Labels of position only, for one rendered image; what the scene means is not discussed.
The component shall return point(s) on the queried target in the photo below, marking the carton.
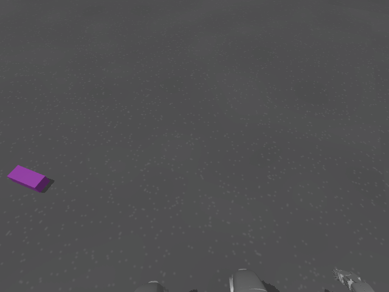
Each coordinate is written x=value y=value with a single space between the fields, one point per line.
x=28 y=178

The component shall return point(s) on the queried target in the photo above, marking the right robot hand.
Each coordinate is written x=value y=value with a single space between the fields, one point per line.
x=351 y=281

